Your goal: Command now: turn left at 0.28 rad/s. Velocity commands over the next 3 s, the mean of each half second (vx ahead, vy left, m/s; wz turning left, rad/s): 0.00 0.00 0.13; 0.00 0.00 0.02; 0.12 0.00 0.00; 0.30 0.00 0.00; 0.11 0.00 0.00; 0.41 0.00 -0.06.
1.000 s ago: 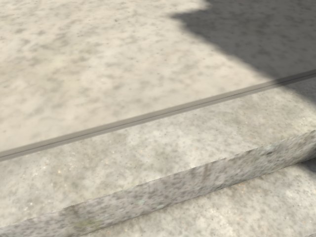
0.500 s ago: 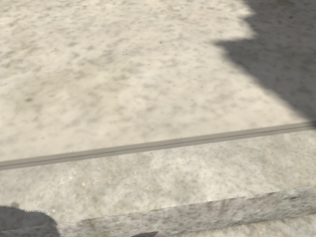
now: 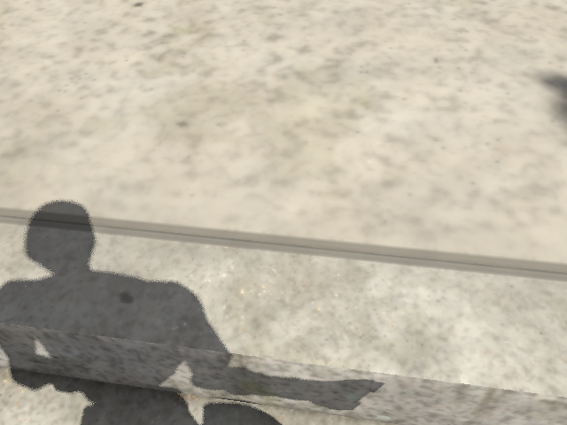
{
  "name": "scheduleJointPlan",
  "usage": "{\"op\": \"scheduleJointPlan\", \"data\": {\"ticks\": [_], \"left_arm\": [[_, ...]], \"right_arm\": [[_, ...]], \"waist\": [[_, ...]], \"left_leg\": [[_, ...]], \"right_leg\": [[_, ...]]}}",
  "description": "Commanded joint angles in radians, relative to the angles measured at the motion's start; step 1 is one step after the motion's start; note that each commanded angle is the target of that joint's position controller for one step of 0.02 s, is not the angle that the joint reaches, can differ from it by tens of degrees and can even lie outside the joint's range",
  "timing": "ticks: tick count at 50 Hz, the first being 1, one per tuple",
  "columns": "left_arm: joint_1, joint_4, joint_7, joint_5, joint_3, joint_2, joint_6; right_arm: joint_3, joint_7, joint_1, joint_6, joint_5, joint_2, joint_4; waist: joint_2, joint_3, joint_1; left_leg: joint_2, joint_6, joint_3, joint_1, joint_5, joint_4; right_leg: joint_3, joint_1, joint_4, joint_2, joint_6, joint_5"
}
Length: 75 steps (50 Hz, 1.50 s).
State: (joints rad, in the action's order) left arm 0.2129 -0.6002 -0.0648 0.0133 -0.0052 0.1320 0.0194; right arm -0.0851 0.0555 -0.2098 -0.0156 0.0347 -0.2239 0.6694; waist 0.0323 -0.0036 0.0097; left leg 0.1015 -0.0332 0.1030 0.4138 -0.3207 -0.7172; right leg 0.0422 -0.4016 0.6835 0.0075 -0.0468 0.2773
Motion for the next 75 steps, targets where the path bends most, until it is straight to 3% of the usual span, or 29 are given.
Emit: {"op": "scheduleJointPlan", "data": {"ticks": [1,2,3,4,5,6,8,10,11,12,13,14,15,17,20,25,26,35,61,63,65,67,69,71,72,73,74,75], "left_arm": [[0.002,0.078,-0.016,0.019,0.027,0.103,-0.04],[-0.044,0.082,-0.008,0.011,0.016,0.056,-0.05],[-0.015,0.057,-0.006,0.011,0.009,0.026,-0.058],[-0.001,0.043,-0.006,0.017,0.012,0.038,-0.062],[0.025,-0.006,-0.012,0.017,0.03,0.073,-0.058],[0.07,-0.019,-0.024,0.023,0.038,0.099,-0.049],[0.097,-0.037,-0.032,0.018,0.044,0.093,-0.039],[0.091,-0.053,-0.03,0.018,0.046,0.087,-0.038],[0.113,-0.075,-0.022,0.008,0.052,0.076,-0.035],[0.114,-0.073,-0.014,0.005,0.053,0.089,-0.041],[0.117,-0.091,-0.006,-0.002,0.056,0.082,-0.05],[0.096,-0.093,0.007,-0.007,0.057,0.07,-0.061],[0.092,-0.105,0.017,-0.026,0.044,0.028,-0.059],[0.114,-0.144,0.015,-0.021,0.046,0.05,-0.058],[0.151,-0.197,0.013,-0.008,0.051,0.068,-0.057],[0.168,-0.256,0.011,-0.017,0.045,0.057,-0.051],[0.149,-0.262,0.009,-0.011,0.041,0.061,-0.05],[0.163,-0.338,0.007,-0.013,0.026,0.058,-0.044],[0.216,-0.436,0.0,-0.014,-0.001,0.05,-0.031],[0.211,-0.438,0.001,-0.014,0.002,0.058,-0.031],[0.206,-0.432,0.004,-0.014,0.012,0.08,-0.03],[0.192,-0.417,0.013,-0.013,0.015,0.086,-0.035],[0.187,-0.403,0.024,-0.012,0.011,0.071,-0.043],[0.244,-0.411,0.028,-0.011,0.004,0.055,-0.051],[0.292,-0.421,0.026,-0.01,0.001,0.062,-0.049],[0.344,-0.427,0.023,-0.011,0.009,0.098,-0.052],[0.404,-0.446,0.016,-0.005,0.028,0.152,-0.049],[0.489,-0.477,0.012,0.003,0.046,0.179,-0.042]], "right_arm": [[0.004,-0.041,-0.055,0.02,-0.037,-0.008,-0.041],[-0.009,-0.036,-0.081,0.016,-0.022,-0.037,-0.006],[-0.001,-0.037,-0.059,0.01,-0.022,-0.037,0.006],[0.002,-0.039,-0.062,0.006,-0.022,-0.025,0.021],[0.009,-0.042,-0.064,-0.004,-0.018,-0.009,0.018],[0.012,-0.036,-0.023,-0.009,-0.014,-0.001,-0.001],[0.019,-0.031,-0.019,-0.012,-0.013,0.013,0.004],[0.039,-0.026,-0.022,0.0,-0.022,0.044,0.012],[0.045,-0.025,-0.054,0.001,-0.03,0.059,0.048],[0.046,-0.024,-0.093,0.012,-0.04,0.063,0.064],[0.04,-0.015,-0.117,0.016,-0.025,0.049,0.081],[0.035,-0.01,-0.121,0.022,-0.018,0.015,0.071],[0.036,-0.005,-0.094,0.032,-0.012,0.018,0.068],[0.05,-0.004,-0.095,0.049,-0.016,0.058,0.082],[0.047,0.0,-0.142,0.057,-0.025,0.052,0.112],[0.046,-0.002,-0.183,0.063,-0.029,0.056,0.147],[0.05,-0.001,-0.183,0.064,-0.032,0.059,0.155],[0.062,0.0,-0.241,0.066,-0.027,0.055,0.22],[0.085,0.003,-0.285,0.06,-0.028,0.05,0.295],[0.081,0.003,-0.29,0.057,-0.028,0.042,0.303],[0.061,0.003,-0.292,0.049,-0.03,-0.006,0.306],[0.044,0.0,-0.305,0.041,-0.03,-0.039,0.312],[0.037,-0.003,-0.299,0.038,-0.033,-0.041,0.315],[0.039,-0.006,-0.228,0.04,-0.044,-0.029,0.306],[0.043,-0.016,-0.158,0.05,-0.05,-0.01,0.291],[0.051,-0.028,-0.091,0.061,-0.058,0.011,0.267],[0.062,-0.045,-0.057,0.077,-0.063,0.041,0.251],[0.058,-0.063,-0.066,0.092,-0.045,0.03,0.25]], "waist": [[-0.354,-0.151,-0.023],[-0.248,-0.123,-0.001],[-0.105,-0.057,-0.006],[-0.107,-0.037,-0.005],[-0.111,0.001,-0.002],[-0.155,0.026,-0.023],[-0.13,-0.002,-0.031],[-0.139,-0.001,-0.022],[-0.096,-0.005,-0.033],[-0.141,-0.019,-0.012],[-0.136,-0.027,-0.005],[-0.103,-0.026,-0.001],[-0.02,-0.049,-0.012],[0.041,0.0,-0.017],[0.029,0.015,-0.015],[-0.009,0.014,-0.019],[-0.019,0.033,-0.014],[-0.018,0.031,-0.014],[-0.027,0.073,-0.009],[-0.024,0.073,-0.005],[0.004,0.088,-0.003],[0.04,0.115,0.007],[0.059,0.133,0.005],[0.019,0.122,-0.044],[-0.054,0.122,-0.078],[-0.14,0.112,-0.115],[-0.302,0.099,-0.134],[-0.36,0.07,-0.155]], "left_leg": [[-0.058,0.009,0.006,0.172,-0.159,-0.217],[-0.092,0.039,0.033,0.133,-0.133,-0.368],[-0.093,0.06,0.027,0.143,-0.124,-0.354],[-0.098,0.069,0.004,0.13,-0.119,-0.354],[-0.084,0.065,-0.07,0.143,-0.095,-0.298],[-0.08,0.065,-0.065,0.201,-0.082,-0.297],[-0.103,0.061,-0.071,0.201,-0.067,-0.221],[-0.111,0.042,-0.114,0.124,-0.088,0.007],[-0.063,0.032,-0.197,0.023,-0.091,0.137],[-0.08,0.011,-0.148,-0.095,-0.001,0.26],[-0.109,-0.005,-0.114,-0.169,0.104,0.256],[-0.162,-0.022,-0.047,-0.207,0.188,0.248],[-0.199,-0.059,0.009,-0.163,0.111,0.264],[-0.213,-0.078,0.036,-0.084,0.05,0.335],[-0.202,-0.077,0.018,-0.102,0.16,0.352],[-0.199,-0.084,0.021,-0.132,0.173,0.376],[-0.198,-0.09,0.016,-0.125,0.206,0.374],[-0.203,-0.097,0.013,-0.166,0.267,0.392],[-0.212,-0.101,0.01,-0.203,0.246,0.417],[-0.199,-0.114,0.014,-0.188,0.087,0.433],[-0.197,-0.153,0.043,-0.151,-0.112,0.43],[-0.236,-0.202,0.126,-0.122,-0.312,0.445],[-0.278,-0.239,0.21,-0.09,-0.416,0.467],[-0.272,-0.243,0.204,0.014,-0.384,0.437],[-0.229,-0.22,0.133,0.105,-0.29,0.378],[-0.166,-0.187,0.024,0.244,-0.192,0.241],[-0.095,-0.146,-0.102,0.372,-0.066,0.026],[-0.085,-0.109,-0.163,0.492,-0.063,-0.188]], "right_leg": [[-0.502,0.271,-0.374,-0.35,-0.21,-0.376],[-0.508,0.201,-0.369,-0.351,-0.26,-0.358],[-0.402,0.169,-0.375,-0.301,-0.241,-0.221],[-0.345,0.162,-0.374,-0.256,-0.215,-0.178],[-0.244,0.159,-0.357,-0.162,-0.181,-0.071],[-0.263,0.202,-0.335,-0.159,-0.203,-0.077],[-0.273,0.262,-0.343,-0.174,-0.197,-0.067],[-0.233,0.256,-0.346,-0.153,-0.169,-0.073],[-0.184,0.217,-0.342,-0.129,-0.157,-0.065],[-0.2,0.179,-0.323,-0.156,-0.144,-0.126],[-0.194,0.128,-0.302,-0.152,-0.119,-0.115],[-0.182,0.069,-0.281,-0.149,-0.092,-0.057],[-0.152,0.082,-0.312,-0.118,-0.076,0.004],[-0.107,0.168,-0.302,-0.096,-0.064,-0.045],[-0.107,0.214,-0.317,-0.104,-0.063,-0.105],[-0.1,0.235,-0.33,-0.107,-0.056,-0.101],[-0.101,0.223,-0.335,-0.108,-0.057,-0.128],[-0.098,0.245,-0.346,-0.116,-0.057,-0.15],[-0.102,0.217,-0.355,-0.129,-0.052,-0.123],[-0.096,0.207,-0.346,-0.113,-0.062,-0.021],[-0.069,0.15,-0.268,-0.079,-0.086,0.12],[-0.056,0.034,-0.17,-0.059,-0.109,0.222],[-0.052,-0.038,-0.102,-0.046,-0.126,0.232],[-0.082,0.053,-0.141,-0.054,-0.151,0.205],[-0.124,0.15,-0.205,-0.071,-0.169,0.199],[-0.241,0.281,-0.31,-0.126,-0.196,0.269],[-0.442,0.397,-0.453,-0.22,-0.245,0.377],[-0.639,0.499,-0.541,-0.319,-0.317,0.482]]}}
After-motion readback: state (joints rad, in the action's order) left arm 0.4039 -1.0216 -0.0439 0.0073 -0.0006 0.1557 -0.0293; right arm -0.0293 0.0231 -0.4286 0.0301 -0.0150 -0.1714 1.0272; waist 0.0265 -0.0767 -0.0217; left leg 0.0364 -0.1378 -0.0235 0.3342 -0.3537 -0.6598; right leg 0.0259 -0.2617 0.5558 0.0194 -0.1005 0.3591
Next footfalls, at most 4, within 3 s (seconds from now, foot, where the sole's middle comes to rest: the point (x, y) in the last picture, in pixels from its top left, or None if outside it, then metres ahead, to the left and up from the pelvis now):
0.26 left None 0.08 0.10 -0.75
1.82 left None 0.38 0.22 -0.55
2.50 right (296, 315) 0.54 0.02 -0.34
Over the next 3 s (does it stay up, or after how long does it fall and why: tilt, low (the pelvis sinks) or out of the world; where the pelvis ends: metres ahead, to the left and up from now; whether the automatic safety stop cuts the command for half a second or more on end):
stays up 0.62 0.12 0.44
